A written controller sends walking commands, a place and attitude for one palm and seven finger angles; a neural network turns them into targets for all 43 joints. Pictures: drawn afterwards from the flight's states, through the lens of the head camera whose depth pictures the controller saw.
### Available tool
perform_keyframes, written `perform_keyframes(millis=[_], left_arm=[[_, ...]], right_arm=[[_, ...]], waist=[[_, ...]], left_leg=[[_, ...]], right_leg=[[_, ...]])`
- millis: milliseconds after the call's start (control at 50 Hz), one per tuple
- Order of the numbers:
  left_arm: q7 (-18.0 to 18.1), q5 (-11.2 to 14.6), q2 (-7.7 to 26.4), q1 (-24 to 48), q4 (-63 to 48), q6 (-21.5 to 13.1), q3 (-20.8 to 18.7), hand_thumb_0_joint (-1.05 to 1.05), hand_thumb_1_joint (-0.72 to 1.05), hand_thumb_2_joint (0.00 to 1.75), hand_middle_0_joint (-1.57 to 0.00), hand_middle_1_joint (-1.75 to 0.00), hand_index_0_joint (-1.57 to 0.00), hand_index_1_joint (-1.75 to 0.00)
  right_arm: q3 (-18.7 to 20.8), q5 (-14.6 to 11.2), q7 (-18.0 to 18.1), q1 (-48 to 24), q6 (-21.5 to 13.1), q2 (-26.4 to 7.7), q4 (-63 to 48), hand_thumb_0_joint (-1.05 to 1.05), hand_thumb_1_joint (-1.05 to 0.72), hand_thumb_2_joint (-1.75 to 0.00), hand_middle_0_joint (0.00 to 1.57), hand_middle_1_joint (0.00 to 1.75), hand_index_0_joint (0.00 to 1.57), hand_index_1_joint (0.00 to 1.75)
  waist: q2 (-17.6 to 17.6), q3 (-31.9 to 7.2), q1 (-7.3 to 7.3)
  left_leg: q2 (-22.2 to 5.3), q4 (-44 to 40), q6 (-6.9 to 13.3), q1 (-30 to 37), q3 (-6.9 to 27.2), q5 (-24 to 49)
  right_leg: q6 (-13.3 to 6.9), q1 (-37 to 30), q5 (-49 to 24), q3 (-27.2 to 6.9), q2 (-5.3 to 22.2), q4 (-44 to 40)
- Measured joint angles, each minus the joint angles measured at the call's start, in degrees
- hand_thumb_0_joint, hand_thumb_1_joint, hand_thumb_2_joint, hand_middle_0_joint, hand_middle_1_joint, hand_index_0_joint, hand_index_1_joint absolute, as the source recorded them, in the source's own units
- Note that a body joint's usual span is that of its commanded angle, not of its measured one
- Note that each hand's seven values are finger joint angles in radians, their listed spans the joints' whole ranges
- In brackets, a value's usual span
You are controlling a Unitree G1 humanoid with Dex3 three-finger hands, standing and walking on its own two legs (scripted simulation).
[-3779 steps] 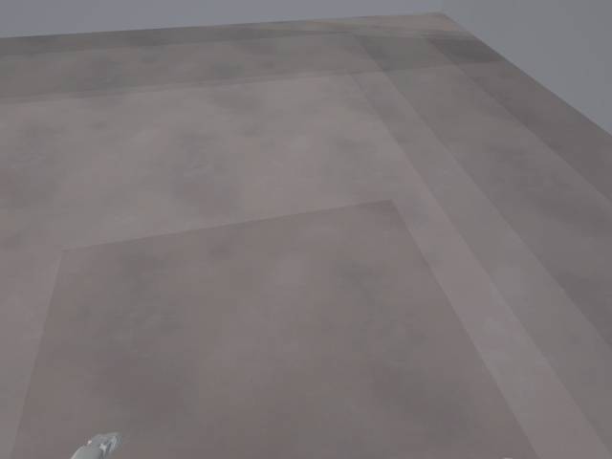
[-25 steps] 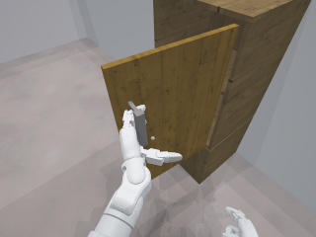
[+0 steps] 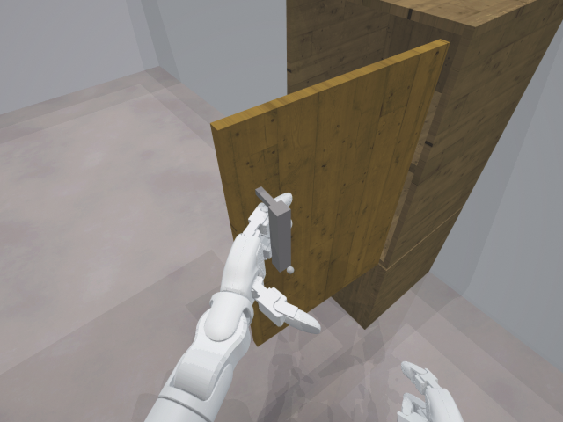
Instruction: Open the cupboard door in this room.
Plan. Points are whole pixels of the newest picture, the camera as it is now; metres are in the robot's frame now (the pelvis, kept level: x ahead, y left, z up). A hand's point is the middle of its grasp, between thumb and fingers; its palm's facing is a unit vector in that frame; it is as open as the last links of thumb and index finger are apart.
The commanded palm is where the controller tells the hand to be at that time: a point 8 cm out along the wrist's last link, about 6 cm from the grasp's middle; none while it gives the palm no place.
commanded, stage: slide the hand sideways off the handle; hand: left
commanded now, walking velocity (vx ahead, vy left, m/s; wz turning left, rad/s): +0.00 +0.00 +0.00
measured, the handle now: (272, 230) +0.36 +0.04 +0.10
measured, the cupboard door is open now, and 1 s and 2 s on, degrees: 86 86 86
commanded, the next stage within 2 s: draw the hand back to the body in 0.86 s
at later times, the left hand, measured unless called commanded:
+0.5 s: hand (258, 298) +0.25 +0.05 +0.09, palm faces -0.08 -1.00 -0.02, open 16.1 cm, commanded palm +0.23 +0.11 +0.10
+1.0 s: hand (214, 324) +0.22 +0.10 +0.09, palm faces -0.06 -1.00 -0.03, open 16.3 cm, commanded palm +0.20 +0.15 +0.10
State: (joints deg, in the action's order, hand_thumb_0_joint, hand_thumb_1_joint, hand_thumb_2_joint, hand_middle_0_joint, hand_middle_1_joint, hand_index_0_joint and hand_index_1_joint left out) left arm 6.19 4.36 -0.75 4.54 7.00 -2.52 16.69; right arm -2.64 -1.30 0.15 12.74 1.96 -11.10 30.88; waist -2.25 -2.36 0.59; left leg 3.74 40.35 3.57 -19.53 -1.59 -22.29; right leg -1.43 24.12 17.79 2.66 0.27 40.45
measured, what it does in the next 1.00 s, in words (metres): stands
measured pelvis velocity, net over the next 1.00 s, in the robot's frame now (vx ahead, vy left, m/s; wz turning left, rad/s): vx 0.01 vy -0.03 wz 0.02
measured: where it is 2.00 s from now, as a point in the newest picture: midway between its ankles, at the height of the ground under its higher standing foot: outside the picture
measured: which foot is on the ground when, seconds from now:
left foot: down 0.00-1.00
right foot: down 0.00-1.00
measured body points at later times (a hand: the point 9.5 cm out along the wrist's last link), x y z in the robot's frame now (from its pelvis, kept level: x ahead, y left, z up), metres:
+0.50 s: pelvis +0.02 -0.03 +0.00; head +0.02 -0.05 +0.45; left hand +0.25 +0.10 +0.10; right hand +0.21 -0.24 -0.08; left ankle -0.01 +0.08 -0.72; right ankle +0.04 -0.11 -0.72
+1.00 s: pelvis +0.01 -0.03 -0.01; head +0.02 -0.05 +0.44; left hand +0.21 +0.15 +0.10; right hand +0.19 -0.26 -0.08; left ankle -0.01 +0.08 -0.72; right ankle +0.04 -0.11 -0.72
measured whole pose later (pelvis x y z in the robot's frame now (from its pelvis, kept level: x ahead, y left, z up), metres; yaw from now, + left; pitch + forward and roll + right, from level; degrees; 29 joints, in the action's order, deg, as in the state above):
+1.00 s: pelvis +0.01 -0.03 -0.01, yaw +1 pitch +4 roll +0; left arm -9.1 12.1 10.5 -24.5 -15.1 -9.2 0.3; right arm -2.1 -1.7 2.7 14.7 -8.3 -14.6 29.2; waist -3.3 -3.9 0.6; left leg 1.1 44.6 0.8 -23.3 1.2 -24.9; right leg -4.0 26.6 19.8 5.6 -2.2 42.5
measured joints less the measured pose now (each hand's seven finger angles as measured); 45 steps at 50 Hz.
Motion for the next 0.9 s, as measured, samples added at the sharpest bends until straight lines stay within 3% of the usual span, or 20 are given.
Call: perform_keyframes(millis=[120, 280, 520, 740, 900], left_arm=[[1.9, -2.7, -0.2, -4.7, -4.7, -0.1, 0.4, -0.01, -0.5, 0.3, -0.2, -0.36, -0.2, -0.34], [-0.1, -2.8, 3.8, -13.0, -12.9, 0.2, -0.9, -0.01, -0.5, 0.3, -0.2, -0.33, -0.19, -0.33], [-5.5, 0.6, 7.5, -24.6, -21.6, -0.9, -7.3, -0.01, -0.5, 0.3, -0.21, -0.33, -0.2, -0.33], [-11.2, 4.8, 10.0, -28.6, -23.0, -4.2, -14.5, -0.01, -0.5, 0.3, -0.18, -0.31, -0.18, -0.32], [-15.3, 7.2, 11.8, -30.0, -21.9, -5.8, -17.5, -0.01, -0.5, 0.3, -0.16, -0.3, -0.15, -0.31]], right_arm=[[-0.3, 0.5, -1.4, 0.1, 0.2, 1.0, -1.8, 0.01, -0.91, -0.9, 0.2, 0.3, 0.2, 0.3], [-0.6, 0.5, -0.8, -0.2, 1.3, 0.4, -3.2, 0.01, -0.91, -0.9, 0.2, 0.3, 0.2, 0.3], [-0.3, 0.5, 0.5, -0.4, -0.9, -0.6, -4.0, 0.01, -0.91, -0.9, 0.2, 0.3, 0.2, 0.3], [0.1, 0.2, 1.6, 0.6, -5.5, -2.2, -3.3, 0.01, -0.91, -0.9, 0.2, 0.3, 0.2, 0.3], [0.2, -0.1, 2.2, 1.6, -8.1, -3.1, -2.1, 0.01, -0.91, -0.9, 0.2, 0.3, 0.2, 0.3]], waist=[[0.8, -0.3, -0.34], [0.7, 0.2, -0.22], [0.3, -1.0, 0.06], [-0.6, -1.7, 0.25], [-0.7, -1.8, 0.17]], left_leg=[[-0.6, -0.2, -0.3, 0.3, -0.8, -0.5], [-1.6, -0.6, -1.0, 1.4, -0.5, -1.1], [-2.6, -1.0, -2.4, 1.7, 0.6, -1.7], [-3.0, 1.2, -3.3, -1.0, 2.0, -2.2], [-3.0, 3.2, -3.2, -3.0, 2.6, -2.5]], right_leg=[[-0.3, 0.2, 0.3, -0.8, -0.7, 0.1], [-1.0, -0.9, 0.8, -0.5, -1.7, -0.5], [-2.4, -1.3, 1.7, 0.6, -2.7, -0.7], [-3.1, 0.7, 2.3, 2.1, -2.9, 0.7], [-3.0, 2.1, 2.3, 2.8, -2.8, 1.8]])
